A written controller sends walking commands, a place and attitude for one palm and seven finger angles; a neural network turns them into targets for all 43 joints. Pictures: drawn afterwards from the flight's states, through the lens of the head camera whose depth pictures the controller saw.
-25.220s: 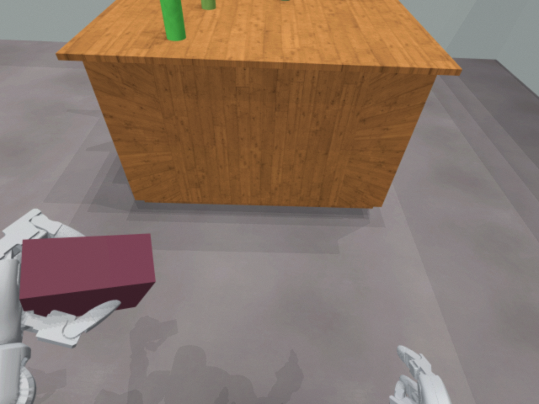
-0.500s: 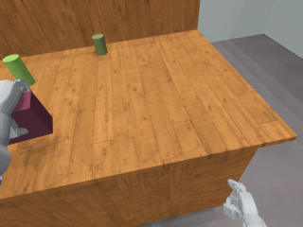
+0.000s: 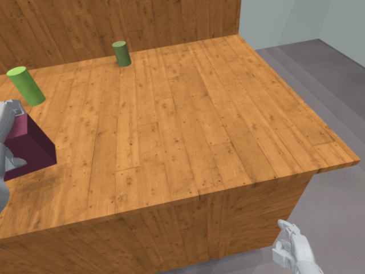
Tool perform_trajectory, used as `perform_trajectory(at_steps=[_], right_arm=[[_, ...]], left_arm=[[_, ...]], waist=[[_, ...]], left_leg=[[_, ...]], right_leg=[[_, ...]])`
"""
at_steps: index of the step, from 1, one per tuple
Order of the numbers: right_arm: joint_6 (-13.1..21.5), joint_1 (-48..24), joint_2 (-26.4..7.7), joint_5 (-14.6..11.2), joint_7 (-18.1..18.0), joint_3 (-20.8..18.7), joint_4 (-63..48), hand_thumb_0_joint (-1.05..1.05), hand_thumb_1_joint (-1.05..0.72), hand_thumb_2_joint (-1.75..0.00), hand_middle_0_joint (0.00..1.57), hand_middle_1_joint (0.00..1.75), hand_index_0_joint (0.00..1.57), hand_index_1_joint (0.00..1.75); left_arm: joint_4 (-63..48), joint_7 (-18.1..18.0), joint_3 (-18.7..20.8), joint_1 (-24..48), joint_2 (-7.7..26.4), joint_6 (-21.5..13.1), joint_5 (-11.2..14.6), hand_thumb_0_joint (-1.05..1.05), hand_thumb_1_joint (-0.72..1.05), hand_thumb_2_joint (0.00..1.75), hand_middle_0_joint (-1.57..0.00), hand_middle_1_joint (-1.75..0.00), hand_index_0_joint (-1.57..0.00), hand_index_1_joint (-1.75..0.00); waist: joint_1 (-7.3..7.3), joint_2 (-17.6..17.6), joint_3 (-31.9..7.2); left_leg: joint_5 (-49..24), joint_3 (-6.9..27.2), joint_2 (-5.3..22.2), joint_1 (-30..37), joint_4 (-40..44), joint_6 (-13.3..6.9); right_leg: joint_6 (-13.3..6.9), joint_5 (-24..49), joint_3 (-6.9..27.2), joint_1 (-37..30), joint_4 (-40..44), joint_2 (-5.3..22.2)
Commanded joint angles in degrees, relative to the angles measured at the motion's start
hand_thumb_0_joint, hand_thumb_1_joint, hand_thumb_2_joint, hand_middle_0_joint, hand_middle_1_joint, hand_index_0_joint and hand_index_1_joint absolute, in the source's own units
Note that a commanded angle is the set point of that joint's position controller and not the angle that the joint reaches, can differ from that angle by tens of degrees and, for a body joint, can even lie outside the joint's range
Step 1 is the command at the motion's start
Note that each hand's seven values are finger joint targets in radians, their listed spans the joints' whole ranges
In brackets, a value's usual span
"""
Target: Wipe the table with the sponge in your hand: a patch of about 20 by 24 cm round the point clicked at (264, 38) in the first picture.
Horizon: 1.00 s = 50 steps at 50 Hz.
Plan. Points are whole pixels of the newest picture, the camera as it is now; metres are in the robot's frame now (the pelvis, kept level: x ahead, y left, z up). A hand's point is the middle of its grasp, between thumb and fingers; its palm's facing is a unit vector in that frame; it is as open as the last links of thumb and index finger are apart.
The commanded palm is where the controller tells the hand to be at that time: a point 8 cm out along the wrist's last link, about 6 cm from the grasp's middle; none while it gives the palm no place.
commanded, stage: move the sponge above the wiping area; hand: left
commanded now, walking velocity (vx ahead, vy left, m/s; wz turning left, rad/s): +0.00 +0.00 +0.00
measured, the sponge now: (17, 154) +0.26 +0.40 +0.15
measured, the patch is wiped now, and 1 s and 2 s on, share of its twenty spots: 0.00 0.00 0.00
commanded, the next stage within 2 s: lower the sponge onto the table in 1.20 s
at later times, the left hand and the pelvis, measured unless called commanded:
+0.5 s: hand (5, 151) +0.25 +0.39 +0.18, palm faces +0.06 +0.01 -1.00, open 9.6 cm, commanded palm +0.23 +0.35 +0.23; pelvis +0.00 +0.00 +0.00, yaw +0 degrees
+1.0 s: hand (31, 160) +0.26 +0.36 +0.14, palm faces -0.15 -0.02 -0.99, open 9.5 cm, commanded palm +0.24 +0.35 +0.23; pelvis +0.01 +0.01 +0.00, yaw +0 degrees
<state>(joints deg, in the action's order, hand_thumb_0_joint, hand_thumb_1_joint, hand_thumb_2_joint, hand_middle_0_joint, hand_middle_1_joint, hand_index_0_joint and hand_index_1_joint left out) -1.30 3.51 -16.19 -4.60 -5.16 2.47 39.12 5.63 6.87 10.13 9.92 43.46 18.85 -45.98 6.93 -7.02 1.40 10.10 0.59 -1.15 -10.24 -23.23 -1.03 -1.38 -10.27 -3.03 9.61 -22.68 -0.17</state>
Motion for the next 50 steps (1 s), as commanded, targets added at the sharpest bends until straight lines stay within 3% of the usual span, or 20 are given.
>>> perform_trajectory(at_steps=[1, 5, 8, 9, 12, 15, 18, 21, 24, 26, 29, 30, 31, 34, 35, 39, 44, 46, 48, 50], right_arm=[[4.2, -9.9, -6.0, -0.5, -0.2, -1.5, -11.7, 0.0, -0.9, -0.9, 0.2, 0.3, 0.2, 0.3], [5.7, -9.6, -5.0, 1.3, -1.1, -1.1, -13.8, 0.0, -0.9, -0.9, 0.2, 0.3, 0.2, 0.3], [6.3, -7.2, -3.9, 2.5, -1.9, -1.6, -12.5, 0.0, -0.9, -0.9, 0.2, 0.3, 0.2, 0.3], [7.0, -8.1, -4.2, 2.6, -1.9, -1.6, -12.5, 0.0, -0.9, -0.9, 0.2, 0.3, 0.2, 0.3], [5.1, -7.3, -3.8, 2.4, -0.7, -3.0, -10.1, 0.0, -0.9, -0.9, 0.2, 0.3, 0.2, 0.3], [3.3, -9.2, -5.6, 1.5, 0.5, -3.1, -8.8, 0.0, -0.9, -0.9, 0.2, 0.3, 0.2, 0.3], [1.7, -10.7, -6.8, 0.6, 0.4, -2.5, -9.2, 0.0, -0.9, -0.9, 0.2, 0.3, 0.2, 0.3], [1.7, -11.3, -7.0, -0.6, 0.3, -1.6, -10.9, 0.0, -0.9, -0.9, 0.2, 0.3, 0.2, 0.3], [3.8, -12.6, -5.2, -1.4, -0.2, -0.6, -13.2, 0.0, -0.9, -0.9, 0.2, 0.3, 0.2, 0.3], [5.1, -9.6, -5.9, -0.3, -1.2, -1.2, -12.4, 0.0, -0.9, -0.9, 0.2, 0.3, 0.2, 0.3], [7.2, -9.8, -5.2, 1.0, -2.8, -0.8, -13.1, 0.0, -0.9, -0.9, 0.2, 0.3, 0.2, 0.3], [7.7, -7.3, -4.6, 2.3, -3.9, -0.8, -12.6, 0.0, -0.9, -0.9, 0.2, 0.3, 0.2, 0.3], [8.3, -6.2, -4.6, 2.5, -4.2, -1.3, -11.1, 0.0, -0.9, -0.9, 0.2, 0.3, 0.2, 0.3], [8.2, -7.0, -4.6, 1.7, -3.2, -1.9, -9.5, 0.0, -0.9, -0.9, 0.2, 0.3, 0.2, 0.3], [7.1, -6.2, -4.7, 1.9, -2.7, -2.3, -8.3, 0.0, -0.9, -0.9, 0.2, 0.3, 0.2, 0.3], [4.5, -9.3, -6.4, 0.7, -0.4, -2.2, -7.8, 0.0, -0.9, -0.9, 0.2, 0.3, 0.2, 0.3], [2.2, -11.6, -6.3, 0.0, 1.3, -1.3, -12.8, 0.0, -0.9, -0.9, 0.2, 0.3, 0.2, 0.3], [2.1, -9.4, -6.4, 0.2, 1.4, -1.7, -13.6, 0.0, -0.9, -0.9, 0.2, 0.3, 0.2, 0.3], [2.5, -8.4, -6.2, 0.6, 0.6, -1.5, -13.9, 0.0, -0.9, -0.9, 0.2, 0.3, 0.2, 0.3], [4.3, -7.8, -5.0, 1.3, -1.0, -0.9, -15.2, 0.0, -0.9, -0.9, 0.2, 0.3, 0.2, 0.3]], left_arm=[[-9.9, 6.4, -5.2, 8.5, 6.5, -1.1, -0.6, 0.0, 0.1, 1.3, -1.2, -1.6, -1.2, -1.6], [-26.0, 7.2, 2.9, 14.6, 17.0, -9.9, -3.6, 0.0, 0.1, 1.3, -1.2, -1.6, -1.2, -1.6], [-30.6, 1.3, 13.9, 12.1, 23.5, -15.9, -3.5, 0.0, 0.1, 1.3, -1.2, -1.6, -1.2, -1.6], [-32.2, -1.4, 19.9, 11.3, 28.5, -16.0, -3.4, 0.0, 0.1, 1.3, -1.2, -1.6, -1.2, -1.6], [-26.0, -8.0, 15.4, 11.4, 19.1, -12.4, -1.0, 0.0, 0.1, 1.3, -1.2, -1.6, -1.2, -1.6], [-17.0, -9.2, 13.4, 11.5, 17.8, -5.4, 1.0, 0.0, 0.1, 1.3, -1.2, -1.6, -1.2, -1.6], [-9.3, -4.8, 7.3, 6.2, 13.6, 0.2, 1.5, 0.0, 0.1, 1.3, -1.2, -1.6, -1.2, -1.6], [-7.6, 1.6, -0.4, 5.9, 8.3, 3.1, 1.3, 0.0, 0.1, 1.3, -1.2, -1.6, -1.2, -1.6], [-12.2, 5.8, -6.1, 8.2, 4.8, 1.4, 0.0, 0.0, 0.1, 1.3, -1.2, -1.6, -1.2, -1.6], [-15.9, 6.7, -3.9, 13.9, 9.7, -2.9, -1.6, 0.0, 0.1, 1.3, -1.2, -1.6, -1.2, -1.6], [-26.8, 5.3, 5.5, 22.9, 22.1, -11.4, -4.6, 0.0, 0.1, 1.3, -1.2, -1.6, -1.2, -1.6], [-27.4, 3.6, 7.8, 24.0, 23.3, -14.1, -5.6, 0.0, 0.1, 1.3, -1.2, -1.6, -1.2, -1.6], [-25.3, 1.3, 11.6, 22.0, 25.6, -16.0, -5.6, 0.0, 0.1, 1.3, -1.2, -1.6, -1.2, -1.6], [-19.5, -3.1, 14.8, 18.9, 24.4, -15.1, -3.9, 0.0, 0.1, 1.3, -1.2, -1.6, -1.2, -1.6], [-14.9, -3.9, 11.6, 20.1, 19.7, -13.2, -2.4, 0.0, 0.1, 1.3, -1.2, -1.6, -1.2, -1.6], [-3.5, -3.4, 8.7, 15.0, 16.6, -3.7, 0.1, 0.0, 0.1, 1.3, -1.2, -1.6, -1.2, -1.6], [-8.1, 6.0, 1.1, 3.8, 10.9, 1.9, -1.3, 0.0, 0.1, 1.3, -1.2, -1.6, -1.2, -1.6], [-13.3, 9.0, -0.3, 2.5, 10.5, -0.2, -1.0, 0.0, 0.1, 1.3, -1.2, -1.6, -1.2, -1.6], [-18.2, 10.5, 2.7, 4.1, 14.7, -5.0, -1.0, 0.0, 0.1, 1.3, -1.2, -1.6, -1.2, -1.6], [-26.8, 9.1, 5.4, 10.5, 18.1, -11.0, -1.3, 0.0, 0.1, 1.3, -1.2, -1.6, -1.2, -1.6]], waist=[[-2.74, 5.3, -10.7], [-0.99, 3.4, -18.7], [1.34, -1.1, -16.7], [2.89, -4.9, -16.0], [2.55, -7.2, -11.7], [2.45, -3.2, -10.0], [1.27, 4.8, -7.1], [-1.01, 6.3, -7.0], [-2.88, 5.0, -10.8], [-3.34, 5.2, -14.7], [-2.13, 1.1, -19.0], [-0.98, 0.7, -20.9], [-0.51, -1.1, -18.1], [0.96, -8.0, -11.0], [0.44, -6.1, -9.2], [1.25, -0.1, -6.5], [0.24, 3.9, -13.2], [-0.96, 6.1, -15.8], [-1.55, 7.9, -16.6], [-1.24, 5.0, -18.3]], left_leg=[[-0.4, 2.5, 0.3, 1.9, 2.9, -1.2], [-4.1, 3.6, -0.3, 6.5, 2.1, -2.4], [-9.5, 4.9, 0.0, 7.9, 3.2, -1.5], [-9.2, 5.9, 0.0, 6.9, 3.8, -1.2], [-15.2, 4.3, 0.2, 5.5, 3.3, 1.4], [-11.4, 2.7, 0.1, 3.3, 3.4, 1.4], [-6.1, 1.7, 0.2, 0.4, 4.0, 0.8], [-1.9, 1.4, 0.2, -0.7, 4.3, 0.0], [1.3, 2.4, 0.3, 2.1, 3.2, -1.0], [0.6, 2.9, 0.0, 4.5, 2.2, -1.8], [-1.1, 3.8, -0.4, 8.1, 2.1, -2.5], [-3.3, 3.5, -0.9, 9.0, 2.3, -2.7], [-4.0, 3.9, -0.6, 8.9, 3.0, -2.2], [-7.0, 5.1, -0.8, 6.3, 4.0, -0.4], [-8.2, 4.1, -0.4, 4.7, 3.8, 0.1], [-8.2, 3.0, -0.4, -0.2, 4.0, 1.1], [-9.9, 1.8, -0.4, -0.1, 2.2, -0.5], [-9.6, 1.8, -0.2, 1.8, 0.6, -1.4], [-8.2, 2.3, -0.4, 3.9, -0.1, -2.3], [-7.7, 2.8, -0.6, 7.2, 0.1, -2.9]], right_leg=[[-1.3, -0.4, 2.1, -1.1, 3.6, 0.7], [-2.2, 0.4, 2.5, -4.6, 1.9, 0.4], [-3.0, 3.2, 2.9, -5.7, 1.8, -0.5], [-4.2, 3.2, 6.5, -6.6, 1.7, -1.4], [-4.6, 5.5, 5.9, -5.9, 3.6, -0.9], [-4.3, 3.7, 6.7, -5.5, 4.5, -0.5], [-2.5, 1.0, 5.1, -3.6, 4.8, 0.1], [-1.4, -0.4, 2.3, -1.7, 4.4, 0.3], [-1.5, -2.2, 2.9, -0.5, 3.9, 0.1], [-1.4, -2.3, 2.3, -1.2, 3.7, 0.5], [-2.3, -2.3, 4.6, -3.7, 3.4, -0.4], [-2.7, -1.8, 3.0, -5.2, 2.7, 0.0], [-2.9, -1.6, 3.1, -4.3, 3.3, -0.4], [-4.8, 1.1, 7.0, -3.7, 4.5, -1.2], [-4.6, 2.3, 5.0, -4.0, 5.0, -0.4], [-3.7, 2.8, 5.4, -4.0, 4.7, -0.4], [-2.3, 8.4, 3.3, -6.9, 1.4, 0.6], [-1.5, 9.0, 2.0, -6.1, 0.9, 1.0], [-1.0, 7.1, 1.5, -4.7, 1.2, 0.7], [-1.6, 3.9, 1.8, -4.0, 1.8, 0.4]])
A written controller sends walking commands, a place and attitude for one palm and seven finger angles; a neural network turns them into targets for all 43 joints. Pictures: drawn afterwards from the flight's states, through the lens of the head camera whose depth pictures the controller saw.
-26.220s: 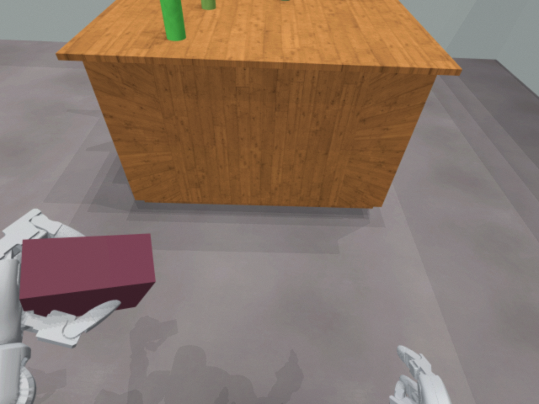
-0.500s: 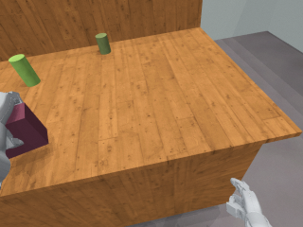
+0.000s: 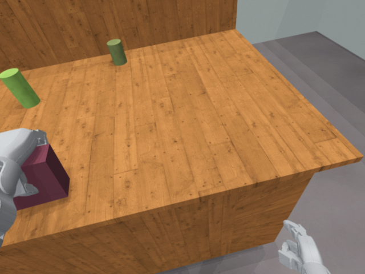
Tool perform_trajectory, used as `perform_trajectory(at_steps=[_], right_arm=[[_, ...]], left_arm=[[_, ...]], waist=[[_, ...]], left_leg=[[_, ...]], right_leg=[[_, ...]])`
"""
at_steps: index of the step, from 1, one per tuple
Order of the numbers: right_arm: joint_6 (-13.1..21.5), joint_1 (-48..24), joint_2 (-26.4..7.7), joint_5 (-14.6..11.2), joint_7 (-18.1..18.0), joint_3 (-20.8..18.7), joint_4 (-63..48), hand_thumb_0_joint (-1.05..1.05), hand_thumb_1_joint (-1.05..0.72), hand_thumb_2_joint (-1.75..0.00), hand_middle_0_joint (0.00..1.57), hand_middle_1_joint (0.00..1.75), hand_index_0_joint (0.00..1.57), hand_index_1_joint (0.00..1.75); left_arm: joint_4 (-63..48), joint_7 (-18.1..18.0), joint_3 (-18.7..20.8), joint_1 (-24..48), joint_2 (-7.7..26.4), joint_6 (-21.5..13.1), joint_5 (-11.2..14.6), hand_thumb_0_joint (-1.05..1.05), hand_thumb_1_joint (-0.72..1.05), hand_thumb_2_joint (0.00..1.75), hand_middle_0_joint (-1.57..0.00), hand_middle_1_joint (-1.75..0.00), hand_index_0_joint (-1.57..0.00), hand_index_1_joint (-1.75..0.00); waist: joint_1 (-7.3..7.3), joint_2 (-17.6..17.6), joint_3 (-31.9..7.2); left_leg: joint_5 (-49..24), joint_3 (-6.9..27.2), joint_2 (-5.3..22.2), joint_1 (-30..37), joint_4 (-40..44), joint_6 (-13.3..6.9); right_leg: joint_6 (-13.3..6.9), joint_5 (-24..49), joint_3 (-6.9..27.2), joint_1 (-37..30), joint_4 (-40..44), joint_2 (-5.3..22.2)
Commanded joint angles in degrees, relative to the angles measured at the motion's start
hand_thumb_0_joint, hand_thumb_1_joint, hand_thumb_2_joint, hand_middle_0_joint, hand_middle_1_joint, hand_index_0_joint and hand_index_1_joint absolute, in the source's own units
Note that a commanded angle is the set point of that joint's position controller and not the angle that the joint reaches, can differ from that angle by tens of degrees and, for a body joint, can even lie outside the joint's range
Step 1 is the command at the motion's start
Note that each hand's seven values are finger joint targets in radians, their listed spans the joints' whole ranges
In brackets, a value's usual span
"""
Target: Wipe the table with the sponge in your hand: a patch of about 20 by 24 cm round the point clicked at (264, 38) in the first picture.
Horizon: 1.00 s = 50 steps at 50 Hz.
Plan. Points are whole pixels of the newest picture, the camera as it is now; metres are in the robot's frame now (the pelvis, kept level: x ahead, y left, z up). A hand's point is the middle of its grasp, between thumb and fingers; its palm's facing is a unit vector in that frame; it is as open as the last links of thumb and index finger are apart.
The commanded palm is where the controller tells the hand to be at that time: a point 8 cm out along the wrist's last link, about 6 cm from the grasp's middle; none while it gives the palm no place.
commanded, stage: move the sponge above the wiping area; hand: left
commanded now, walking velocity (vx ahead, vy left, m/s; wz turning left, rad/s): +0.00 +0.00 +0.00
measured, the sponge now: (32, 184) +0.24 +0.37 +0.10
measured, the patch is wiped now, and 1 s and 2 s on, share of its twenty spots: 0.00 0.00 0.00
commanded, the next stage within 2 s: lower the sponge onto the table in 0.20 s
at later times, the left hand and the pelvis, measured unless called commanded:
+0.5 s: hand (36, 169) +0.26 +0.35 +0.13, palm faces -0.20 -0.03 -0.98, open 9.5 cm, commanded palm +0.24 +0.35 +0.23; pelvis +0.00 +0.01 +0.00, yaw +1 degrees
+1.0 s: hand (40, 172) +0.25 +0.33 +0.13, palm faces -0.10 +0.01 -0.99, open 9.5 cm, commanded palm +0.23 +0.34 +0.21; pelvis +0.00 +0.00 +0.00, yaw +1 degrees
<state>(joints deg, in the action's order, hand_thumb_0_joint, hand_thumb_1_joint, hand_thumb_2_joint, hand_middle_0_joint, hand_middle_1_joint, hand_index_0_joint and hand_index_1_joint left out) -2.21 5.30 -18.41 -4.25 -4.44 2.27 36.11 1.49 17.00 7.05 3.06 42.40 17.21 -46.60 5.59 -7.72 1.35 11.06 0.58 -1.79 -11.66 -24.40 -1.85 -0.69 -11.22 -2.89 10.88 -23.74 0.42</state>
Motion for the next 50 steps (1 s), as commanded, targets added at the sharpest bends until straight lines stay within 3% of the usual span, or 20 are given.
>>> perform_trajectory(at_steps=[1, 3, 4, 7, 9, 12, 16, 19, 22, 24, 27, 29, 30, 33, 39, 42, 44, 47, 49, 50], right_arm=[[5.8, -8.4, -2.2, 1.1, -2.5, -0.9, -11.4, 0.0, -0.9, -0.9, 0.2, 0.3, 0.2, 0.3], [6.9, -6.1, -2.3, 1.7, -3.7, -1.6, -9.4, 0.0, -0.9, -0.9, 0.2, 0.3, 0.2, 0.3], [8.2, -7.5, -2.4, 1.6, -3.9, -1.5, -9.5, 0.0, -0.9, -0.9, 0.2, 0.3, 0.2, 0.3], [7.2, -5.6, -2.6, 1.5, -3.1, -2.8, -5.9, 0.0, -0.9, -0.9, 0.2, 0.3, 0.2, 0.3], [6.5, -9.2, -3.2, 0.6, -2.1, -2.6, -5.2, 0.0, -0.9, -0.9, 0.2, 0.3, 0.2, 0.3], [4.4, -10.1, -5.0, 0.7, -1.3, -2.5, -4.7, 0.0, -0.9, -0.9, 0.2, 0.3, 0.2, 0.3], [3.0, -11.3, -4.8, 0.0, -0.5, -1.5, -7.7, 0.0, -0.9, -0.9, 0.2, 0.3, 0.2, 0.3], [3.9, -12.1, -3.3, -0.7, -0.5, -0.5, -10.1, 0.0, -0.9, -0.9, 0.2, 0.3, 0.2, 0.3], [4.6, -9.2, -3.4, 0.5, -1.9, -0.8, -10.3, 0.0, -0.9, -0.9, 0.2, 0.3, 0.2, 0.3], [6.3, -10.1, -2.4, 0.7, -2.7, -0.5, -11.2, 0.0, -0.9, -0.9, 0.2, 0.3, 0.2, 0.3], [7.0, -5.1, -2.4, 2.3, -3.5, -1.8, -8.5, 0.0, -0.9, -0.9, 0.2, 0.3, 0.2, 0.3], [7.2, -7.9, -2.2, 1.4, -2.7, -1.8, -7.8, 0.0, -0.9, -0.9, 0.2, 0.3, 0.2, 0.3], [6.5, -7.2, -2.5, 1.7, -2.3, -2.4, -6.8, 0.0, -0.9, -0.9, 0.2, 0.3, 0.2, 0.3], [4.7, -8.4, -4.1, 1.2, -0.7, -3.0, -5.3, 0.0, -0.9, -0.9, 0.2, 0.3, 0.2, 0.3], [3.0, -14.0, -3.9, -0.3, 0.5, -1.0, -9.6, 0.0, -0.9, -0.9, 0.2, 0.3, 0.2, 0.3], [3.4, -10.7, -4.2, 0.1, 0.0, -1.4, -9.9, 0.0, -0.9, -0.9, 0.2, 0.3, 0.2, 0.3], [5.0, -11.8, -2.9, 0.1, -1.0, -0.6, -11.2, 0.0, -0.9, -0.9, 0.2, 0.3, 0.2, 0.3], [6.1, -7.0, -2.7, 1.7, -3.1, -1.2, -9.3, 0.0, -0.9, -0.9, 0.2, 0.3, 0.2, 0.3], [7.3, -8.1, -2.4, 1.5, -3.2, -1.2, -8.5, 0.0, -0.9, -0.9, 0.2, 0.3, 0.2, 0.3], [6.9, -6.2, -2.1, 2.1, -3.2, -1.6, -7.4, 0.0, -0.9, -0.9, 0.2, 0.3, 0.2, 0.3]], left_arm=[[-23.1, -3.0, 11.2, 18.8, 21.0, -12.2, -0.7, 0.0, 0.1, 1.3, -1.2, -1.6, -1.2, -1.6], [-22.9, -7.6, 16.0, 21.0, 23.7, -16.2, -1.0, 0.0, 0.1, 1.3, -1.2, -1.6, -1.2, -1.6], [-25.2, -10.4, 20.0, 22.5, 27.6, -16.5, -1.6, 0.0, 0.1, 1.3, -1.2, -1.6, -1.2, -1.6], [-14.5, -15.9, 16.1, 24.3, 20.2, -13.0, -0.5, 0.0, 0.1, 1.3, -1.2, -1.6, -1.2, -1.6], [-8.2, -16.9, 15.7, 24.9, 19.9, -8.0, 0.6, 0.0, 0.1, 1.3, -1.2, -1.6, -1.2, -1.6], [0.4, -14.1, 9.8, 21.8, 16.8, -0.7, 0.3, 0.0, 0.1, 1.3, -1.2, -1.6, -1.2, -1.6], [-1.5, -5.3, 4.6, 16.3, 14.3, 3.1, -0.9, 0.0, 0.1, 1.3, -1.2, -1.6, -1.2, -1.6], [-5.9, -0.8, 2.6, 15.6, 13.1, 0.1, -1.2, 0.0, 0.1, 1.3, -1.2, -1.6, -1.2, -1.6], [-13.1, 0.4, 5.0, 20.9, 17.5, -7.9, -1.5, 0.0, 0.1, 1.3, -1.2, -1.6, -1.2, -1.6], [-21.9, -2.3, 11.4, 25.3, 24.1, -13.1, -2.5, 0.0, 0.1, 1.3, -1.2, -1.6, -1.2, -1.6], [-20.5, -9.4, 19.1, 20.8, 26.1, -16.7, -2.0, 0.0, 0.1, 1.3, -1.2, -1.6, -1.2, -1.6], [-18.3, -13.1, 20.3, 22.8, 25.2, -14.2, -1.2, 0.0, 0.1, 1.3, -1.2, -1.6, -1.2, -1.6], [-15.5, -14.6, 17.3, 24.5, 21.0, -12.2, -0.2, 0.0, 0.1, 1.3, -1.2, -1.6, -1.2, -1.6], [-5.6, -15.9, 13.5, 19.9, 16.6, -4.9, 1.1, 0.0, 0.1, 1.3, -1.2, -1.6, -1.2, -1.6], [-7.1, -6.1, 3.8, 10.1, 10.2, 3.8, -0.4, 0.0, 0.1, 1.3, -1.2, -1.6, -1.2, -1.6], [-12.3, -2.2, 1.5, 12.0, 10.7, -0.2, -0.8, 0.0, 0.1, 1.3, -1.2, -1.6, -1.2, -1.6], [-19.0, -2.0, 4.8, 16.4, 15.3, -5.2, -1.9, 0.0, 0.1, 1.3, -1.2, -1.6, -1.2, -1.6], [-19.6, -6.0, 10.9, 20.4, 19.9, -13.1, -2.8, 0.0, 0.1, 1.3, -1.2, -1.6, -1.2, -1.6], [-19.9, -10.4, 17.1, 21.1, 24.8, -14.7, -3.6, 0.0, 0.1, 1.3, -1.2, -1.6, -1.2, -1.6], [-16.0, -11.8, 14.5, 21.6, 20.2, -14.1, -3.3, 0.0, 0.1, 1.3, -1.2, -1.6, -1.2, -1.6]], waist=[[0.02, 4.3, -16.5], [0.9, 1.1, -14.3], [1.88, -3.2, -13.8], [1.32, -6.3, -10.3], [1.87, -4.0, -8.1], [1.71, 3.0, -9.6], [0.7, 4.6, -13.3], [-1.03, 7.0, -14.0], [-1.13, 5.1, -15.1], [0.1, -0.1, -16.5], [2.17, -3.1, -14.7], [2.79, -6.9, -11.3], [2.52, -7.8, -11.1], [2.73, -0.3, -9.7], [1.19, 5.3, -13.7], [-0.75, 6.4, -14.7], [-1.13, 6.2, -15.5], [0.16, 3.4, -13.7], [1.68, -3.7, -12.7], [1.19, -3.1, -11.7]], left_leg=[[-8.9, 3.2, 0.3, 10.1, 1.5, -2.0], [-9.5, 4.3, 0.6, 10.9, 2.8, -1.2], [-9.2, 4.9, 0.5, 10.9, 3.4, -1.0], [-12.6, 4.0, 0.5, 8.2, 3.7, 1.4], [-10.2, 3.5, 0.4, 6.1, 3.9, 1.7], [-9.4, 2.0, 0.4, 2.2, 4.6, 1.6], [-10.1, 1.8, 0.3, 2.2, 3.5, 0.5], [-7.7, 2.4, 0.9, 4.6, 2.6, -0.7], [-6.7, 3.3, 0.4, 8.2, 2.7, -1.7], [-6.7, 4.7, 1.0, 10.4, 3.6, -1.6], [-13.2, 5.5, 1.2, 10.2, 4.6, -0.1], [-13.9, 5.7, 0.9, 8.9, 4.9, 1.1], [-14.7, 4.4, 1.1, 7.8, 4.5, 1.8], [-13.5, 2.9, 1.1, 4.0, 4.3, 2.5], [-11.2, 2.2, 0.7, 2.8, 3.6, 0.6], [-8.5, 2.8, 0.8, 5.5, 2.9, -0.7], [-6.4, 3.7, 1.2, 7.6, 2.9, -1.4], [-7.0, 4.3, 0.8, 9.5, 3.8, -1.4], [-7.0, 5.3, 0.7, 8.8, 4.9, -0.5], [-9.4, 4.6, 0.6, 7.9, 4.6, 0.1]], right_leg=[[-2.3, 3.7, 1.8, -3.6, 3.6, -0.3], [-3.0, 2.9, 1.8, -2.8, 4.7, -1.1], [-4.3, 2.6, 5.4, -3.1, 5.2, -2.0], [-4.6, 4.7, 3.7, -3.6, 6.2, -1.1], [-5.1, 2.9, 6.4, -3.5, 7.0, -1.3], [-3.7, 4.9, 3.9, -6.2, 5.6, -0.1], [-2.8, 8.4, 2.2, -7.5, 3.4, 0.3], [-2.5, 6.1, 2.3, -5.0, 3.7, -0.5], [-2.3, 3.3, 0.8, -3.6, 4.4, -0.4], [-3.4, 2.2, 3.1, -4.2, 4.2, -1.3], [-4.2, 5.2, 1.7, -5.9, 4.4, -1.4], [-5.3, 5.0, 5.3, -5.1, 5.4, -2.0], [-5.0, 5.9, 3.2, -5.5, 5.8, -1.1], [-4.2, 6.4, 3.4, -5.9, 5.7, -0.5], [-3.1, 8.7, 2.9, -7.3, 3.1, -0.4], [-2.2, 6.3, 0.9, -4.8, 3.5, -0.5], [-2.6, 3.2, 2.4, -3.7, 3.7, -1.3], [-3.0, 1.7, 1.0, -3.1, 4.9, -1.2], [-4.6, 1.5, 4.6, -3.9, 5.1, -2.1], [-4.6, 3.2, 2.4, -4.3, 5.2, -1.5]])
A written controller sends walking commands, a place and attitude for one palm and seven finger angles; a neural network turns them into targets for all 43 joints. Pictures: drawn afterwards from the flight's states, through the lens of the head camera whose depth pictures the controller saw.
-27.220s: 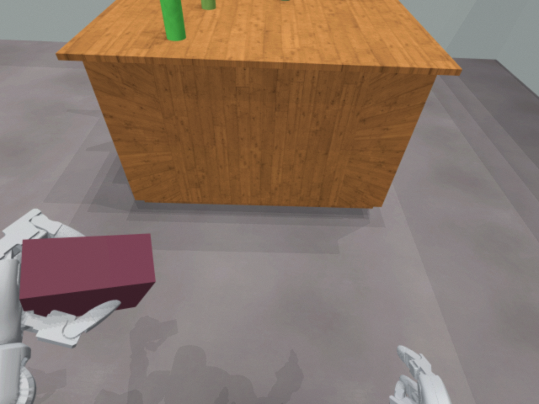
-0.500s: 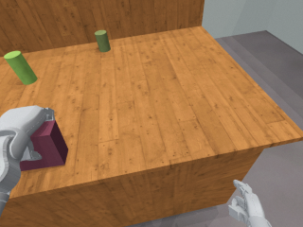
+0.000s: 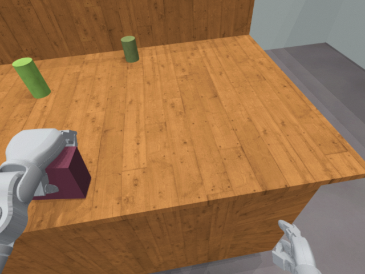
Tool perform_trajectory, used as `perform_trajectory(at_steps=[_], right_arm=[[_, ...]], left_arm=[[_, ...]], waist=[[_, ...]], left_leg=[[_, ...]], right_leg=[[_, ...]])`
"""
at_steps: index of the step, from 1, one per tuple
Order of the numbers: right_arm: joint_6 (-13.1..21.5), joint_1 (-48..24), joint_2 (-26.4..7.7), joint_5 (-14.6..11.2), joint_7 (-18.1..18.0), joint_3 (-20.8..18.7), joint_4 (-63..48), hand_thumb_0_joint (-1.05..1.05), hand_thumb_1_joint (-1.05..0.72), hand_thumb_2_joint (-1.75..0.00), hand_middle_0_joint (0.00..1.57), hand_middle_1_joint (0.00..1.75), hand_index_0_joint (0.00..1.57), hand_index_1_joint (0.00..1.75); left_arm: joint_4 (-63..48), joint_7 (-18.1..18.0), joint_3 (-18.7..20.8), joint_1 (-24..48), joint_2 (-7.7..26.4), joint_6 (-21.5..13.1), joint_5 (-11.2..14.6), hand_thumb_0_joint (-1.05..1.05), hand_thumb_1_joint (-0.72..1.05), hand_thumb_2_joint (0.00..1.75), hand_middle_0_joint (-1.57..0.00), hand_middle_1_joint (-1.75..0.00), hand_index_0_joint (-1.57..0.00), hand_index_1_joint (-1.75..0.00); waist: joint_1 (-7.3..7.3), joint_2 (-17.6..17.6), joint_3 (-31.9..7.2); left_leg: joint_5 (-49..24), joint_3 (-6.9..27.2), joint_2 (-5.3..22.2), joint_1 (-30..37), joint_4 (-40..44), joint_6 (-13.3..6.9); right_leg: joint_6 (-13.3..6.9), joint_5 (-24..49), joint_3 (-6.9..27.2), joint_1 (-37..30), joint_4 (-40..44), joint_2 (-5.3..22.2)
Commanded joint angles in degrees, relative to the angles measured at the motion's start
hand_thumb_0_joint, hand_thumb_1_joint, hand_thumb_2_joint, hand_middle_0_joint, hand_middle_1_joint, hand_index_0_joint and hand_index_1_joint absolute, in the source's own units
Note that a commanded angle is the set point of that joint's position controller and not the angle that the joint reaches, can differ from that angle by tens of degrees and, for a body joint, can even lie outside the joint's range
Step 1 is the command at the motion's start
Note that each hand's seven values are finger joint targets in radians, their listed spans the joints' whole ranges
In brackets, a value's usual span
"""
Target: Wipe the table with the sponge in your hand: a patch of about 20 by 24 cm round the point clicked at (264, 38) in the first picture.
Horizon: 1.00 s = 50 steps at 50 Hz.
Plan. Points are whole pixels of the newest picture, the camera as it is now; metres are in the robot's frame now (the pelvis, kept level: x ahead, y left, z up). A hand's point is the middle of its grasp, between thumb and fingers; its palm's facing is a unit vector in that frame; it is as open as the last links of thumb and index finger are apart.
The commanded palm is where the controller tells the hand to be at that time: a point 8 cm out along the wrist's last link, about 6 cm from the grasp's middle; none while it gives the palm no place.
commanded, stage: lower the sponge onto the table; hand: left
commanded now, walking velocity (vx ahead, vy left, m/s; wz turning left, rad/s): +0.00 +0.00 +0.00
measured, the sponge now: (55, 179) +0.24 +0.34 +0.08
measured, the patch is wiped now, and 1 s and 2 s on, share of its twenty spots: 0.00 0.00 0.20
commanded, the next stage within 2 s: wipe forward along the first lane in 0.94 s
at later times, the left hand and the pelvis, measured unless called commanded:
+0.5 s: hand (46, 158) +0.26 +0.34 +0.13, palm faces -0.03 +0.02 -1.00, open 9.5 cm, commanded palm +0.23 +0.34 +0.19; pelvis +0.00 -0.01 +0.00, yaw +0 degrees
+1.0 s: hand (44, 165) +0.25 +0.34 +0.12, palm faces -0.03 -0.02 -1.00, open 9.6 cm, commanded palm +0.22 +0.34 +0.17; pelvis +0.00 +0.00 +0.00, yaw -1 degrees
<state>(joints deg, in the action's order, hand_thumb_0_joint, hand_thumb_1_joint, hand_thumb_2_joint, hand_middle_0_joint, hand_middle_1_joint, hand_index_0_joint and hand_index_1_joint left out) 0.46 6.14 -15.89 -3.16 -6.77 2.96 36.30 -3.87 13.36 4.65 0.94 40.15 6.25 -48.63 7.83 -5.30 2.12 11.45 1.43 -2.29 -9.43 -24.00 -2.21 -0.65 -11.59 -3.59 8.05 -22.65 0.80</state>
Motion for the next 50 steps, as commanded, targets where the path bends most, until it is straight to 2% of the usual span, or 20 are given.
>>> perform_trajectory(at_steps=[1, 4, 5, 10, 13, 15, 18, 19, 20, 22, 24, 28, 30, 34, 37, 39, 44, 45, 49, 50], right_arm=[[3.8, -6.8, -4.8, 0.5, -0.4, -2.9, -6.6, 0.0, -0.9, -0.9, 0.2, 0.3, 0.2, 0.3], [2.7, -9.8, -5.8, -0.3, 1.0, -2.9, -6.0, 0.0, -0.9, -0.9, 0.2, 0.3, 0.2, 0.3], [2.0, -9.3, -6.7, 0.3, 1.3, -3.2, -6.1, 0.0, -0.9, -0.9, 0.2, 0.3, 0.2, 0.3], [0.8, -10.7, -7.1, -0.1, 2.0, -2.5, -8.1, 0.0, -0.9, -0.9, 0.2, 0.3, 0.2, 0.3], [0.9, -9.4, -6.7, -0.3, 1.5, -2.5, -8.4, 0.0, -0.9, -0.9, 0.2, 0.3, 0.2, 0.3], [2.2, -8.8, -6.0, 0.2, 0.6, -2.2, -9.5, 0.0, -0.9, -0.9, 0.2, 0.3, 0.2, 0.3], [2.6, -6.9, -5.7, 0.5, -0.4, -2.9, -8.0, 0.0, -0.9, -0.9, 0.2, 0.3, 0.2, 0.3], [3.5, -8.6, -5.3, 0.0, -0.4, -2.4, -8.7, 0.0, -0.9, -0.9, 0.2, 0.3, 0.2, 0.3], [3.1, -6.6, -5.5, 0.5, -0.4, -2.8, -7.5, 0.0, -0.9, -0.9, 0.2, 0.3, 0.2, 0.3], [2.5, -6.1, -6.3, 0.2, 0.3, -3.6, -6.3, 0.0, -0.9, -0.9, 0.2, 0.3, 0.2, 0.3], [2.7, -8.8, -5.9, -0.4, 0.8, -3.1, -7.3, 0.0, -0.9, -0.9, 0.2, 0.3, 0.2, 0.3], [1.5, -7.8, -6.6, 0.5, 1.6, -3.9, -7.4, 0.0, -0.9, -0.9, 0.2, 0.3, 0.2, 0.3], [1.9, -8.3, -6.3, 0.8, 1.7, -3.6, -8.3, 0.0, -0.9, -0.9, 0.2, 0.3, 0.2, 0.3], [2.0, -10.4, -5.6, 0.0, 1.7, -3.0, -8.9, 0.0, -0.9, -0.9, 0.2, 0.3, 0.2, 0.3], [1.3, -7.4, -6.4, 0.3, 1.5, -3.8, -7.5, 0.0, -0.9, -0.9, 0.2, 0.3, 0.2, 0.3], [1.6, -10.1, -6.0, -0.2, 1.5, -3.1, -8.0, 0.0, -0.9, -0.9, 0.2, 0.3, 0.2, 0.3], [1.3, -9.9, -6.1, -0.3, 1.5, -3.1, -7.8, 0.0, -0.9, -0.9, 0.2, 0.3, 0.2, 0.3], [1.0, -8.2, -6.4, 0.3, 1.3, -3.4, -7.5, 0.0, -0.9, -0.9, 0.2, 0.3, 0.2, 0.3], [0.5, -9.3, -6.6, -0.3, 1.4, -3.1, -7.3, 0.0, -0.9, -0.9, 0.2, 0.3, 0.2, 0.3], [0.3, -7.8, -6.8, 0.3, 1.3, -3.5, -7.5, 0.0, -0.9, -0.9, 0.2, 0.3, 0.2, 0.3]], left_arm=[[-7.3, -9.2, 16.9, 21.1, 21.0, -2.1, -0.4, 0.0, 0.1, 1.3, -1.2, -1.6, -1.2, -1.6], [-0.7, -10.2, 16.3, 19.6, 19.4, 2.8, 1.1, 0.0, 0.1, 1.3, -1.2, -1.6, -1.2, -1.6], [0.1, -9.9, 14.3, 18.3, 17.7, 4.5, 1.2, 0.0, 0.1, 1.3, -1.2, -1.6, -1.2, -1.6], [-0.3, -4.3, 8.6, 13.7, 15.3, 8.9, -0.3, 0.0, 0.1, 1.3, -1.2, -1.6, -1.2, -1.6], [-3.7, -1.6, 8.6, 15.0, 16.5, 5.4, -0.1, 0.0, 0.1, 1.3, -1.2, -1.6, -1.2, -1.6], [-8.1, -1.9, 10.7, 17.1, 18.8, 1.5, -0.3, 0.0, 0.1, 1.3, -1.2, -1.6, -1.2, -1.6], [-8.0, -4.9, 16.5, 16.7, 22.6, -3.9, -0.2, 0.0, 0.1, 1.3, -1.2, -1.6, -1.2, -1.6], [-8.4, -6.0, 16.8, 16.8, 22.6, -3.8, -0.5, 0.0, 0.1, 1.3, -1.2, -1.6, -1.2, -1.6], [-4.7, -6.7, 14.3, 17.2, 18.7, -3.5, -0.3, 0.0, 0.1, 1.3, -1.2, -1.6, -1.2, -1.6], [-1.3, -7.7, 13.4, 16.3, 16.7, -2.6, 0.3, 0.0, 0.1, 1.3, -1.2, -1.6, -1.2, -1.6], [-2.5, -8.7, 14.7, 16.0, 17.9, -0.9, 0.3, 0.0, 0.1, 1.3, -1.2, -1.6, -1.2, -1.6], [-4.4, -9.3, 15.0, 11.7, 18.2, 1.1, -0.7, 0.0, 0.1, 1.3, -1.2, -1.6, -1.2, -1.6], [-6.5, -9.3, 15.0, 10.1, 17.9, 1.5, -0.7, 0.0, 0.1, 1.3, -1.2, -1.6, -1.2, -1.6], [-8.9, -9.2, 15.6, 8.3, 17.7, 1.0, 0.4, 0.0, 0.1, 1.3, -1.2, -1.6, -1.2, -1.6], [-4.5, -9.1, 12.7, 8.0, 14.4, 1.4, 0.3, 0.0, 0.1, 1.3, -1.2, -1.6, -1.2, -1.6], [-6.5, -9.3, 15.0, 8.4, 17.4, 1.4, 0.1, 0.0, 0.1, 1.3, -1.2, -1.6, -1.2, -1.6], [-4.3, -9.2, 14.4, 7.8, 17.1, 1.9, -1.0, 0.0, 0.1, 1.3, -1.2, -1.6, -1.2, -1.6], [-3.0, -9.0, 12.2, 8.6, 15.0, 2.1, -1.1, 0.0, 0.1, 1.3, -1.2, -1.6, -1.2, -1.6], [-1.2, -8.6, 15.1, 7.9, 18.4, 1.8, -1.6, 0.0, 0.1, 1.3, -1.2, -1.6, -1.2, -1.6], [-0.8, -8.4, 13.2, 7.3, 16.2, 1.7, -1.6, 0.0, 0.1, 1.3, -1.2, -1.6, -1.2, -1.6]], waist=[[-0.88, -5.7, -10.0], [-0.25, -4.4, -8.4], [-0.07, -3.7, -10.3], [-1.37, 0.5, -14.1], [-3.04, 3.3, -14.3], [-2.6, 2.7, -16.5], [-1.98, 0.8, -14.0], [-1.77, -1.9, -12.1], [-2.24, -1.6, -10.4], [-2.23, -3.3, -8.1], [-1.19, -4.7, -9.0], [-0.54, -0.2, -15.9], [-0.34, -1.1, -17.3], [-0.86, -0.2, -14.3], [-1.88, 1.6, -11.2], [-1.25, -1.2, -11.3], [-1.4, -0.3, -10.4], [-1.86, 0.1, -11.0], [-1.52, 0.5, -10.2], [-1.45, 1.2, -11.5]], left_leg=[[-10.7, 3.7, 1.1, 5.1, 4.0, 1.1], [-9.9, 2.6, 0.9, 2.4, 3.8, 1.7], [-10.7, 2.0, 1.1, 1.4, 4.0, 1.9], [-9.7, 1.5, 0.8, 0.8, 3.1, 0.6], [-8.3, 1.7, 0.9, 2.6, 2.1, -0.4], [-8.4, 1.8, 0.7, 4.6, 1.7, -1.0], [-9.7, 2.5, 0.6, 5.7, 1.7, -0.7], [-8.7, 2.9, 0.6, 5.3, 2.1, -0.6], [-8.8, 2.5, 0.8, 4.3, 2.2, -0.3], [-8.2, 2.6, 1.0, 2.7, 2.7, 0.6], [-8.6, 2.6, 0.9, 2.3, 3.1, 0.9], [-13.6, 2.0, 0.9, 2.3, 2.1, 0.7], [-14.3, 1.7, 0.7, 2.9, 1.4, 0.3], [-12.4, 2.2, 0.9, 3.0, 1.6, 0.1], [-10.6, 1.7, 1.1, 1.6, 1.6, 0.2], [-9.7, 2.0, 0.9, 2.1, 1.8, 0.1], [-9.1, 2.2, 0.8, 1.2, 1.8, 0.1], [-8.9, 1.5, 0.7, 0.8, 1.5, 0.0], [-8.0, 1.9, 0.6, 0.4, 1.4, 0.0], [-9.2, 1.3, 0.5, 0.2, 1.0, -0.1]], right_leg=[[-4.3, 3.6, 3.3, -0.8, 4.8, -1.7], [-4.8, 3.6, 5.3, -1.1, 5.3, -1.8], [-4.5, 5.2, 3.5, -2.9, 4.7, -1.0], [-3.5, 6.4, 2.5, -4.3, 2.9, -0.8], [-2.5, 5.6, 2.0, -2.3, 3.1, -0.9], [-3.1, 4.6, 2.4, -2.7, 3.1, -1.0], [-3.1, 4.4, 2.2, -1.2, 3.9, -1.5], [-3.8, 3.1, 4.4, -0.1, 4.3, -2.0], [-3.8, 3.3, 2.4, 0.5, 4.5, -1.6], [-3.6, 3.2, 2.3, 1.6, 4.7, -1.6], [-4.2, 3.5, 3.9, 0.1, 4.1, -1.7], [-3.6, 8.8, 2.6, -4.5, 2.0, -1.0], [-4.0, 10.0, 2.9, -5.4, 1.6, -1.1], [-3.6, 8.2, 3.9, -3.0, 2.2, -1.8], [-3.0, 6.7, 2.2, -0.6, 2.9, -1.5], [-3.6, 5.4, 4.1, -0.9, 3.0, -1.9], [-3.6, 4.2, 3.8, -0.5, 3.0, -2.1], [-3.6, 4.7, 2.6, -0.7, 2.8, -1.6], [-3.7, 3.6, 4.2, -0.4, 3.1, -2.1], [-3.6, 5.0, 2.8, -1.2, 2.5, -1.6]])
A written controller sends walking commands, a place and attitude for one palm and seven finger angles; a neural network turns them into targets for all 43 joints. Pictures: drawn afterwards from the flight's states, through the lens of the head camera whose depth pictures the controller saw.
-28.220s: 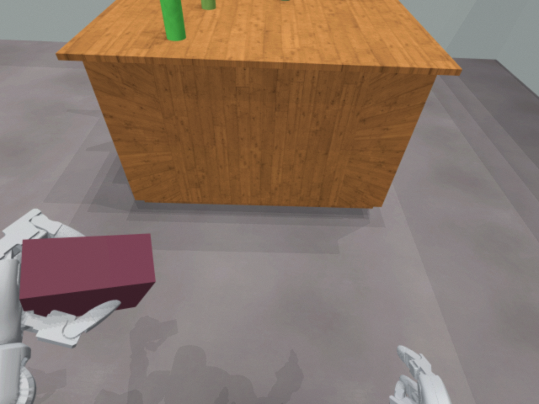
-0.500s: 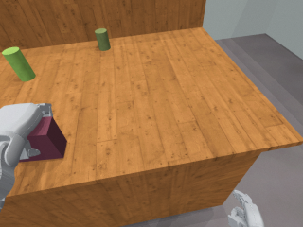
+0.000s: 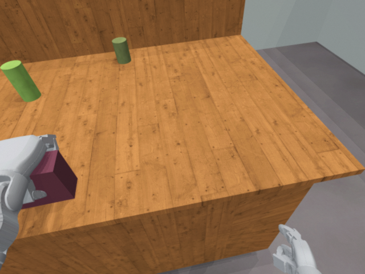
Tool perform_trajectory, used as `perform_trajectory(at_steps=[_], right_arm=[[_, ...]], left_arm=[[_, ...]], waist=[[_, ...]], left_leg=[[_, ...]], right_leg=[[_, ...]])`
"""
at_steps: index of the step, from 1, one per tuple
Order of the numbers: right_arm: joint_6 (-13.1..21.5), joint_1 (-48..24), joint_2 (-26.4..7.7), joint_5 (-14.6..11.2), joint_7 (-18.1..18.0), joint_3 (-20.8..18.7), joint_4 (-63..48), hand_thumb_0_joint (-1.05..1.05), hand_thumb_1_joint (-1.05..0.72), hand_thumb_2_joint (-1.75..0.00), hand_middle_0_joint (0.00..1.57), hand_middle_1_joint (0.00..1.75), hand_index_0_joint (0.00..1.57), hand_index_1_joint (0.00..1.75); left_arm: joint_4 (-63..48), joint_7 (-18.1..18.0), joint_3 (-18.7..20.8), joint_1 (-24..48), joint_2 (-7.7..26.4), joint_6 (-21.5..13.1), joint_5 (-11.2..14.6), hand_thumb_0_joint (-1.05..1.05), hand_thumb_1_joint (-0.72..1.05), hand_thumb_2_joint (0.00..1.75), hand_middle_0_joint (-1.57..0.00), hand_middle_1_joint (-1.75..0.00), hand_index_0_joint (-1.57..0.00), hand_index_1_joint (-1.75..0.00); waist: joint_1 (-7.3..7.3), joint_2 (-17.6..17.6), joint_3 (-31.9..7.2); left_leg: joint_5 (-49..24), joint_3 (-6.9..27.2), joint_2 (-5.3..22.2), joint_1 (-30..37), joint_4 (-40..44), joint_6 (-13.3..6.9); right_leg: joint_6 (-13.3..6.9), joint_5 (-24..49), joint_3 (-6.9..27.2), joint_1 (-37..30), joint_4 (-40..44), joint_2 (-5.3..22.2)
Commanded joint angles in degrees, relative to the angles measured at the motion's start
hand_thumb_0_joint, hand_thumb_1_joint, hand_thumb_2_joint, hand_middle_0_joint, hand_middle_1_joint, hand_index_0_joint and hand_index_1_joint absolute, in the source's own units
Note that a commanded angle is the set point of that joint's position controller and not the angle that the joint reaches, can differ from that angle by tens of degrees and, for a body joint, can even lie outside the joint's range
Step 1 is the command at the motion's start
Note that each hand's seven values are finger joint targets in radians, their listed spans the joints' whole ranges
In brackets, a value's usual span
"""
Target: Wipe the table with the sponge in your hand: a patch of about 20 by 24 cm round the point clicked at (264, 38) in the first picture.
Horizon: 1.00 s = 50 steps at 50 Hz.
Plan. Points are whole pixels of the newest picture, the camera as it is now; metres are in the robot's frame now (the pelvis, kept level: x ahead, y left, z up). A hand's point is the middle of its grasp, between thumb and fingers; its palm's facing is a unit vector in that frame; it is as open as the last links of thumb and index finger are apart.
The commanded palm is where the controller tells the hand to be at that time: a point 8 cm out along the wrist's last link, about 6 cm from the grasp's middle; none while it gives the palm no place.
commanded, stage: wipe forward along the first lane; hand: left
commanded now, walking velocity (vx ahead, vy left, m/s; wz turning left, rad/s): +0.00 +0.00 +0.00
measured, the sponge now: (41, 185) +0.24 +0.36 +0.07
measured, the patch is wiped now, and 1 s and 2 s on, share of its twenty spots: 0.00 0.20 0.35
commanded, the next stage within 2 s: slide across to the middle lane in 1.66 s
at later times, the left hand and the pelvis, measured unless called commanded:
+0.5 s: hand (39, 156) +0.28 +0.36 +0.12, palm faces -0.12 +0.02 -0.99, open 9.6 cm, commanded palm +0.27 +0.36 +0.15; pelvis -0.02 -0.01 +0.00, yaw +0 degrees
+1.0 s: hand (41, 141) +0.32 +0.38 +0.12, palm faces -0.18 +0.04 -0.98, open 9.8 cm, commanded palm +0.33 +0.38 +0.14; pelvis -0.04 -0.02 -0.02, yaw -1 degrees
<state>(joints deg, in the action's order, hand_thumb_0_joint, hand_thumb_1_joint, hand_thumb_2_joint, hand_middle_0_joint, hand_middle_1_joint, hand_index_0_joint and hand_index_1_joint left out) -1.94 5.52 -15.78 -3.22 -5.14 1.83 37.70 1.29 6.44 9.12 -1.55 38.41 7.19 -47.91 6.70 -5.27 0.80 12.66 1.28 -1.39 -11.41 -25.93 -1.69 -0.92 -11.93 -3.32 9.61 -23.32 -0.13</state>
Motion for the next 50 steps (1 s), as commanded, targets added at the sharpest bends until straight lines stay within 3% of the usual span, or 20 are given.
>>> perform_trajectory(at_steps=[1, 4, 7, 9, 12, 14, 15, 17, 19, 20, 27, 29, 33, 34, 35, 37, 39, 42, 45, 50], right_arm=[[2.5, -6.8, -6.8, 0.3, -0.2, -2.6, -8.5, 0.0, -0.9, -0.9, 0.2, 0.3, 0.2, 0.3], [2.5, -8.2, -6.8, -0.4, -0.3, -2.0, -8.6, 0.0, -0.9, -0.9, 0.2, 0.3, 0.2, 0.3], [2.0, -5.6, -7.5, 0.2, -0.7, -2.9, -7.7, 0.0, -0.9, -0.9, 0.2, 0.3, 0.2, 0.3], [2.5, -6.9, -7.3, -0.4, -0.6, -2.4, -8.1, 0.0, -0.9, -0.9, 0.2, 0.3, 0.2, 0.3], [2.1, -4.2, -8.0, -0.2, -1.0, -3.1, -6.7, 0.0, -0.9, -0.9, 0.2, 0.3, 0.2, 0.3], [2.5, -4.5, -8.0, -0.9, -1.1, -2.7, -6.5, 0.0, -0.9, -0.9, 0.2, 0.3, 0.2, 0.3], [2.6, -3.0, -8.5, -0.4, -1.3, -3.1, -6.4, 0.0, -0.9, -0.9, 0.2, 0.3, 0.2, 0.3], [2.4, -1.9, -8.6, -0.5, -1.4, -3.4, -5.7, 0.0, -0.9, -0.9, 0.2, 0.3, 0.2, 0.3], [2.6, -1.9, -8.8, -0.9, -1.2, -3.3, -5.7, 0.0, -0.9, -0.9, 0.2, 0.3, 0.2, 0.3], [2.4, -0.7, -8.9, -0.5, -1.3, -3.6, -5.8, 0.0, -0.9, -0.9, 0.2, 0.3, 0.2, 0.3], [1.8, 2.5, -9.6, -0.8, -1.1, -4.2, -5.2, 0.0, -0.9, -0.9, 0.2, 0.3, 0.2, 0.3], [2.0, 3.2, -9.9, -1.0, -1.2, -4.4, -5.1, 0.0, -0.9, -0.9, 0.2, 0.3, 0.2, 0.3], [1.5, 5.7, -9.9, -0.8, -1.1, -5.2, -4.5, 0.0, -0.9, -0.9, 0.2, 0.3, 0.2, 0.3], [1.6, 5.9, -10.1, -0.9, -1.1, -5.2, -4.5, 0.0, -0.9, -0.9, 0.2, 0.3, 0.2, 0.3], [1.3, 6.7, -10.2, -0.7, -1.1, -5.4, -4.3, 0.0, -0.9, -0.9, 0.2, 0.3, 0.2, 0.3], [1.0, 7.4, -10.4, -1.1, -1.0, -5.3, -3.8, 0.0, -0.9, -0.9, 0.2, 0.3, 0.2, 0.3], [1.2, 8.2, -10.6, -1.1, -0.9, -5.5, -3.5, 0.0, -0.9, -0.9, 0.2, 0.3, 0.2, 0.3], [0.9, 9.8, -11.4, -1.3, -1.0, -5.5, -2.9, 0.0, -0.9, -0.9, 0.2, 0.3, 0.2, 0.3], [0.6, 11.0, -11.5, -1.3, -0.9, -5.7, -2.9, 0.0, -0.9, -0.9, 0.2, 0.3, 0.2, 0.3], [-0.1, 12.2, -11.7, -1.6, -1.0, -5.5, -3.0, 0.0, -0.9, -0.9, 0.2, 0.3, 0.2, 0.3]], left_arm=[[-5.8, -1.6, 9.4, 8.8, 18.4, 0.5, -2.2, 0.0, 0.1, 1.3, -1.2, -1.6, -1.2, -1.6], [-4.0, -1.4, 8.4, 12.8, 18.5, 0.4, -2.9, 0.0, 0.1, 1.3, -1.2, -1.6, -1.2, -1.6], [-0.1, -1.4, 7.1, 13.8, 17.3, 0.0, -3.3, 0.0, 0.1, 1.3, -1.2, -1.6, -1.2, -1.6], [-0.1, -1.6, 8.1, 15.9, 19.0, -0.5, -3.8, 0.0, 0.1, 1.3, -1.2, -1.6, -1.2, -1.6], [5.1, -1.5, 4.7, 19.0, 16.2, -1.0, -4.0, 0.0, 0.1, 1.3, -1.2, -1.6, -1.2, -1.6], [8.0, -1.5, 5.6, 22.7, 18.5, -1.4, -4.5, 0.0, 0.1, 1.3, -1.2, -1.6, -1.2, -1.6], [10.3, -1.3, 4.2, 23.5, 17.4, -1.5, -4.8, 0.0, 0.1, 1.3, -1.2, -1.6, -1.2, -1.6], [13.5, -1.1, 2.5, 25.3, 16.2, -2.2, -5.2, 0.0, 0.1, 1.3, -1.2, -1.6, -1.2, -1.6], [15.0, -1.1, 5.4, 26.7, 19.8, -3.2, -5.8, 0.0, 0.1, 1.3, -1.2, -1.6, -1.2, -1.6], [17.0, -0.7, 3.2, 26.6, 17.7, -3.3, -6.2, 0.0, 0.1, 1.3, -1.2, -1.6, -1.2, -1.6], [25.1, -0.1, 2.0, 31.7, 17.8, -6.9, -6.4, 0.0, 0.1, 1.3, -1.2, -1.6, -1.2, -1.6], [27.0, -0.5, 5.5, 33.3, 22.2, -8.7, -6.7, 0.0, 0.1, 1.3, -1.2, -1.6, -1.2, -1.6], [31.0, -1.5, 3.9, 35.2, 20.5, -11.3, -7.5, 0.0, 0.1, 1.3, -1.2, -1.6, -1.2, -1.6], [31.4, -1.9, 5.9, 35.8, 22.9, -12.0, -7.6, 0.0, 0.1, 1.3, -1.2, -1.6, -1.2, -1.6], [33.5, -2.1, 5.1, 35.7, 22.4, -12.1, -7.9, 0.0, 0.1, 1.3, -1.2, -1.6, -1.2, -1.6], [36.0, -2.4, 3.0, 39.5, 21.2, -12.5, -8.1, 0.0, 0.1, 1.3, -1.2, -1.6, -1.2, -1.6], [37.6, -2.9, 3.9, 42.0, 23.3, -12.9, -8.7, 0.0, 0.1, 1.3, -1.2, -1.6, -1.2, -1.6], [42.4, -3.2, 3.2, 44.1, 24.7, -12.9, -9.4, 0.0, 0.1, 1.3, -1.2, -1.6, -1.2, -1.6], [43.9, -3.1, 3.1, 46.5, 25.9, -13.7, -10.1, 0.0, 0.1, 1.3, -1.2, -1.6, -1.2, -1.6], [47.7, -2.9, 3.7, 48.6, 28.9, -14.3, -10.7, 0.0, 0.1, 1.3, -1.2, -1.6, -1.2, -1.6]], waist=[[-0.38, 0.7, -9.6], [-1.19, -0.1, -7.4], [-1.49, 1.8, -8.1], [-1.44, 0.9, -8.1], [-2.71, 3.3, -7.1], [-3.24, 3.9, -6.4], [-3.13, 5.1, -7.4], [-3.66, 5.0, -7.3], [-3.41, 4.5, -8.8], [-3.44, 5.7, -9.5], [-4.71, 7.1, -7.6], [-4.55, 6.9, -8.1], [-4.88, 7.3, -8.7], [-4.74, 6.9, -9.4], [-4.94, 7.5, -9.5], [-6.06, 7.8, -7.2], [-6.23, 7.1, -8.1], [-7.06, 9.4, -8.4], [-7.14, 8.2, -12.0], [-7.55, 6.5, -11.9]], left_leg=[[-10.6, 1.7, -0.2, 2.0, 2.9, -0.5], [-8.4, 1.8, -0.2, 1.5, 3.3, -0.5], [-8.2, 1.3, -0.4, 0.6, 2.9, -0.6], [-7.1, 1.5, -0.5, 0.7, 3.0, -0.6], [-4.4, 1.1, -0.5, -0.6, 2.9, -0.7], [-1.5, 1.2, -0.6, -1.2, 3.2, -0.9], [-1.6, 1.0, -0.8, -1.9, 2.9, -1.0], [-1.1, 0.8, -0.9, -2.4, 2.6, -1.0], [-1.1, 1.0, -0.9, -2.5, 2.2, -1.1], [-1.8, 0.6, -1.1, -3.0, 1.5, -1.2], [2.2, 0.3, -1.1, -6.2, 0.3, -1.6], [2.7, 0.4, -1.0, -7.5, -0.3, -1.7], [3.6, 0.1, -1.3, -9.2, -1.4, -1.8], [3.1, 0.2, -1.1, -9.7, -1.7, -1.8], [3.4, -0.2, -1.3, -10.6, -2.4, -1.9], [6.3, -0.2, -1.3, -12.3, -2.5, -1.8], [7.1, -0.2, -1.1, -13.0, -2.6, -1.9], [8.7, -0.2, -1.1, -16.5, -4.3, -1.9], [7.0, 0.1, -1.1, -17.0, -5.3, -2.0], [8.8, 0.2, -1.2, -19.9, -6.5, -2.1]], right_leg=[[-3.0, 5.1, 2.4, -2.3, 3.1, -0.6], [-3.3, 3.0, 3.3, 0.1, 3.8, -1.3], [-2.9, 3.1, 2.0, 0.3, 3.7, -1.0], [-3.3, 1.7, 3.2, 1.0, 3.7, -1.5], [-2.7, -0.1, 1.9, 3.1, 4.2, -1.2], [-2.8, -2.8, 3.0, 4.5, 4.6, -1.6], [-2.8, -2.6, 2.4, 3.8, 4.3, -1.1], [-2.6, -2.8, 2.3, 4.8, 4.3, -1.1], [-3.0, -2.6, 3.5, 4.3, 3.9, -1.3], [-2.9, -1.8, 2.9, 3.6, 3.7, -1.0], [-2.3, -4.6, 3.4, 7.1, 3.4, -0.9], [-2.5, -5.1, 4.6, 7.1, 3.1, -0.9], [-2.3, -5.6, 4.3, 8.6, 2.2, -0.7], [-2.6, -5.2, 5.1, 8.2, 2.0, -0.7], [-2.4, -5.1, 5.1, 7.9, 1.7, -0.5], [-2.0, -8.1, 4.9, 11.1, 2.1, -0.6], [-2.2, -9.1, 5.5, 11.7, 1.9, -0.7], [-1.9, -11.0, 6.8, 11.8, 1.4, -0.2], [-2.2, -8.3, 7.0, 10.8, 0.0, -0.2], [-2.1, -10.2, 7.4, 12.0, -0.4, -0.5]])
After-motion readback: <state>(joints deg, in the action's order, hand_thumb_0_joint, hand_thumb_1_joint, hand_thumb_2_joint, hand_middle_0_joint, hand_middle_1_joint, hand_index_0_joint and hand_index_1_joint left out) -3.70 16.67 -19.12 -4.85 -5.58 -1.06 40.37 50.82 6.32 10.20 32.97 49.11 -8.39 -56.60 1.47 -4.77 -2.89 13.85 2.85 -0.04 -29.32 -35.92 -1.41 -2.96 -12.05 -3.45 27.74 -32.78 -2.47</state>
